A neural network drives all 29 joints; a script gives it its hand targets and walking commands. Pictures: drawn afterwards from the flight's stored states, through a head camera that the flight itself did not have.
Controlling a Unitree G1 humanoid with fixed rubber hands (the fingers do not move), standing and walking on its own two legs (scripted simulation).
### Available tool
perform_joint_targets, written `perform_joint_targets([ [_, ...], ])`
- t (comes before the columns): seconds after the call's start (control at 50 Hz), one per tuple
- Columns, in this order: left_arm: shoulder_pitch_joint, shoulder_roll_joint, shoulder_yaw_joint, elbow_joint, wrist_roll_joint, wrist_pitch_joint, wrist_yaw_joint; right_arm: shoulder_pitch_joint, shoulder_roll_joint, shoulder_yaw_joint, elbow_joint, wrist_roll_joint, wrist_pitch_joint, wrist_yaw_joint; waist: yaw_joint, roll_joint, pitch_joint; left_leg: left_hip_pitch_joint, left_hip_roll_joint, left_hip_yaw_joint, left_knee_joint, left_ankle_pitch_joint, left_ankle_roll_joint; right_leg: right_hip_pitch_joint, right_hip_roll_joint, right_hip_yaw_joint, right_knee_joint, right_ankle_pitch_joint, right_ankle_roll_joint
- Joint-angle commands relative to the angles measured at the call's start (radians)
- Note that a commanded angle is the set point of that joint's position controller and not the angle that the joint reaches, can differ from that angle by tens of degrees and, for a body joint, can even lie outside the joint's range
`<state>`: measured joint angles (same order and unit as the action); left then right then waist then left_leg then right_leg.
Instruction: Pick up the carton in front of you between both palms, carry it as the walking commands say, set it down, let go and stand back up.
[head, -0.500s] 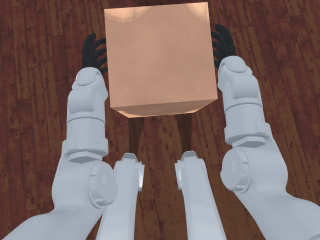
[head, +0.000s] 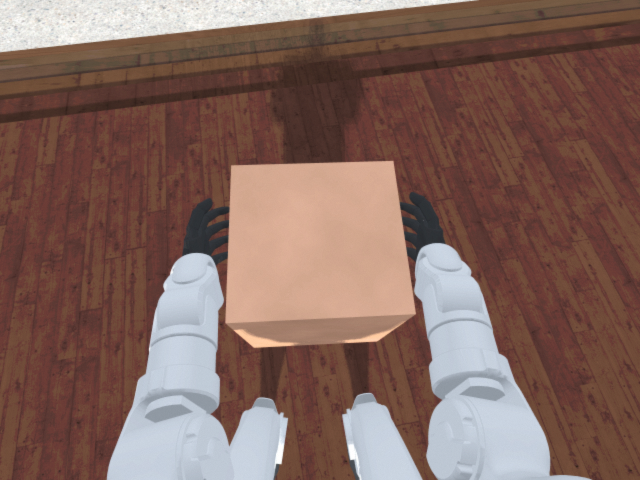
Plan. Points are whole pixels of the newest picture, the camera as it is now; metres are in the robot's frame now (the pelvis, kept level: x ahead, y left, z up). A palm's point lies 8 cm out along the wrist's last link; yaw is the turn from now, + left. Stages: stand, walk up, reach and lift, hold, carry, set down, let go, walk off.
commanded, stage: reach and lift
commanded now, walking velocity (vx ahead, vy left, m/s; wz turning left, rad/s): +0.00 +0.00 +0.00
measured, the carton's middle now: (314, 266) +0.41 +0.00 -0.10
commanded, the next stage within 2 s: hold in 1.58 s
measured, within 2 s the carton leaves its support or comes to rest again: neither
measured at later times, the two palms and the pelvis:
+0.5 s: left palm (147, 243) +0.35 +0.15 +0.11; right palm (472, 242) +0.35 -0.14 +0.11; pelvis +0.05 +0.01 +0.11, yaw +0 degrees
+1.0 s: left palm (130, 242) +0.34 +0.15 +0.15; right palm (491, 240) +0.33 -0.15 +0.14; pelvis +0.04 +0.00 +0.12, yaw +0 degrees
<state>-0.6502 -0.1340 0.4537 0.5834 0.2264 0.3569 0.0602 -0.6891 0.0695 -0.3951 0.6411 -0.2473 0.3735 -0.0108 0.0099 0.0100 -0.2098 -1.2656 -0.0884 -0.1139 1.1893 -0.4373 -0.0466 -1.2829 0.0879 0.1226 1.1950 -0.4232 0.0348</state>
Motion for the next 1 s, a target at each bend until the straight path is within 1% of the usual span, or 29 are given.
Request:
perform_joint_targets([
  [0.0, -0.557, -1.054, -0.603, 0.064, -0.151, -0.001, -0.267, -0.521, 1.081, 0.551, 0.025, 0.159, -0.025, 0.245, -0.003, -0.024, -0.659, 0.433, -0.061, 0.097, -0.207, 0.225, 0.016, 0.531, 0.055, -0.09, -0.213, 0.244, -0.02],
  [0.1, -0.445, -1.056, -0.637, 0.04, -0.148, 0.001, -0.27, -0.417, 1.083, 0.581, -0.008, 0.156, -0.023, 0.246, -0.008, -0.018, -0.581, 0.572, -0.048, 0.071, -0.323, 0.278, 0.02, 0.654, 0.044, -0.071, -0.325, 0.292, -0.025],
  [0.26, -0.261, -1.039, -0.681, -0.002, -0.144, 0.023, -0.274, -0.237, 1.074, 0.626, -0.067, 0.161, -0.003, 0.243, -0.009, -0.013, -0.433, 0.794, -0.031, 0.042, -0.506, 0.403, 0.026, 0.86, 0.026, -0.048, -0.51, 0.405, -0.025],
  [0.38, -0.144, -1.026, -0.735, -0.071, -0.161, 0.076, -0.28, -0.124, 1.064, 0.682, -0.147, 0.184, 0.049, 0.244, -0.012, -0.012, -0.326, 0.962, -0.019, 0.033, -0.638, 0.482, 0.027, 1.015, 0.016, -0.045, -0.641, 0.478, -0.021],
  [0.48, -0.066, -1.034, -0.786, -0.151, -0.192, 0.143, -0.288, -0.059, 1.055, 0.737, -0.249, 0.214, 0.119, 0.245, -0.012, -0.004, -0.228, 1.081, -0.011, 0.031, -0.736, 0.495, 0.023, 1.124, 0.011, -0.045, -0.741, 0.474, -0.019],
  [0.52, -0.045, -1.022, -0.782, -0.166, -0.191, 0.172, -0.29, -0.039, 1.046, 0.734, -0.271, 0.214, 0.15, 0.245, -0.012, -0.002, -0.159, 1.106, -0.007, 0.03, -0.772, 0.472, 0.021, 1.141, 0.011, -0.047, -0.775, 0.449, -0.019],
  [0.6, -0.038, -0.996, -0.729, -0.156, -0.168, 0.219, -0.298, -0.026, 1.028, 0.68, -0.255, 0.191, 0.198, 0.254, -0.013, -0.001, -0.021, 1.1, -0.003, 0.031, -0.817, 0.353, 0.026, 1.14, 0.007, -0.051, -0.816, 0.334, -0.024],
  [0.66, -0.083, -0.992, -0.682, -0.132, -0.149, 0.23, -0.308, -0.072, 1.02, 0.633, -0.226, 0.172, 0.21, 0.265, -0.012, 0.001, 0.034, 1.082, 0.001, 0.034, -0.825, 0.264, 0.033, 1.121, 0.004, -0.057, -0.822, 0.246, -0.03],
  [0.68, -0.106, -0.999, -0.681, -0.134, -0.15, 0.229, -0.311, -0.095, 1.026, 0.632, -0.227, 0.173, 0.209, 0.269, -0.013, 0.002, 0.031, 1.083, 0.002, 0.036, -0.823, 0.249, 0.035, 1.122, 0.004, -0.058, -0.82, 0.23, -0.032],
  [0.8, -0.2, -1.025, -0.701, -0.152, -0.167, 0.225, -0.32, -0.19, 1.059, 0.662, -0.251, 0.192, 0.206, 0.276, -0.012, -0.001, -0.046, 1.11, 0.003, 0.041, -0.806, 0.26, 0.037, 1.155, 0.002, -0.062, -0.805, 0.244, -0.032],
  [0.9, -0.203, -1.015, -0.698, -0.148, -0.162, 0.231, -0.321, -0.193, 1.059, 0.664, -0.248, 0.188, 0.214, 0.273, -0.011, -0.01, -0.054, 1.119, 0.001, 0.046, -0.81, 0.261, 0.037, 1.172, 0.0, -0.06, -0.812, 0.248, -0.027],
  [0.98, -0.186, -1.001, -0.697, -0.159, -0.159, 0.239, -0.319, -0.172, 1.055, 0.663, -0.256, 0.187, 0.223, 0.268, -0.01, -0.014, -0.055, 1.132, -0.002, 0.048, -0.817, 0.291, 0.035, 1.192, 0.001, -0.058, -0.822, 0.282, -0.023],
])
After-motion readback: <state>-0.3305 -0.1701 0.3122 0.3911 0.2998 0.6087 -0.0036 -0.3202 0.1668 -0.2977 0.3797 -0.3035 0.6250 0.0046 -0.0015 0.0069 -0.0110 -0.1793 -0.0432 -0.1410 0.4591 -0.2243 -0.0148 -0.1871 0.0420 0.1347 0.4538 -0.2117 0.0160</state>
